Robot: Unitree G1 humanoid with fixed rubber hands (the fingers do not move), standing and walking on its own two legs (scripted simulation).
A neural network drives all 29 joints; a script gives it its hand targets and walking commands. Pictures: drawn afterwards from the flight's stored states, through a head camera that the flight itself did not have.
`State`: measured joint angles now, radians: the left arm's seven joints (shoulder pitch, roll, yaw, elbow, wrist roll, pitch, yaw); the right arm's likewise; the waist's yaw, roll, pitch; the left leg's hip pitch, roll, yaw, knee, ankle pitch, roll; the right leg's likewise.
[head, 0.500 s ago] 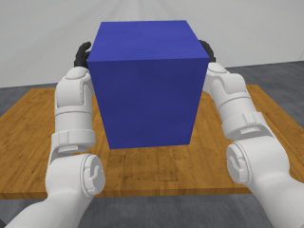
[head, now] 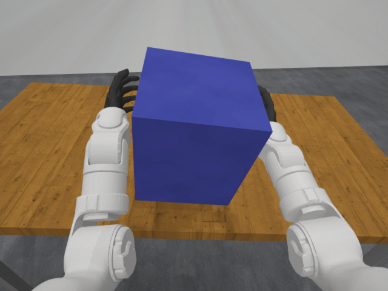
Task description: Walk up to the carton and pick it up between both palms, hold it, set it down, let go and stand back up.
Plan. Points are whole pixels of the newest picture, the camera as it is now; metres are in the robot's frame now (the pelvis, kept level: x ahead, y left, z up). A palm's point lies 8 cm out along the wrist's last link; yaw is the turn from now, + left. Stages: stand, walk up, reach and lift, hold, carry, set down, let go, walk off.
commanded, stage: set down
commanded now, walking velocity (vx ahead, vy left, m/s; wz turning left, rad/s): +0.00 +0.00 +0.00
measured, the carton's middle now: (191, 132) +0.38 -0.01 +0.16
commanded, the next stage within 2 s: none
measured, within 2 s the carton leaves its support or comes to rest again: neither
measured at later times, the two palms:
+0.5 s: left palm (125, 121) +0.39 +0.12 +0.19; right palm (268, 132) +0.37 -0.18 +0.17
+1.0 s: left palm (140, 130) +0.40 +0.10 +0.16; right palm (276, 140) +0.37 -0.20 +0.14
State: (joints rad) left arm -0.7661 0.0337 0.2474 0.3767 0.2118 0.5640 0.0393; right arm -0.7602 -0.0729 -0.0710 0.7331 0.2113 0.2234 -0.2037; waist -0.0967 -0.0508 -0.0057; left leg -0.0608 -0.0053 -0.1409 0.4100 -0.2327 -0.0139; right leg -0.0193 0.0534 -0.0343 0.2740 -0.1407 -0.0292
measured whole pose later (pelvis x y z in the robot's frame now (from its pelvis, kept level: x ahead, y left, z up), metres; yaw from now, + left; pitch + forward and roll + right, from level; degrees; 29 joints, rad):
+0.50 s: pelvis +0.00 +0.01 +0.00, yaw -2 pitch -7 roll -2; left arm -0.68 -0.03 0.27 0.35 0.25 0.53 0.06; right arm -0.72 -0.09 -0.06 0.75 0.18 0.22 -0.17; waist -0.10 -0.03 0.01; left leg -0.03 -0.01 -0.11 0.39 -0.24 0.00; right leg -0.01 0.05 -0.01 0.28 -0.14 -0.02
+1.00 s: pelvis +0.01 -0.01 +0.00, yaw -2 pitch -4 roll -1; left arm -0.68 -0.05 0.30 0.51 0.25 0.42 0.07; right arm -0.71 -0.06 -0.15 0.82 0.07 0.17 -0.13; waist -0.10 -0.02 -0.03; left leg -0.08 0.00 -0.10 0.35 -0.21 -0.02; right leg -0.08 0.05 -0.02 0.29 -0.14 -0.04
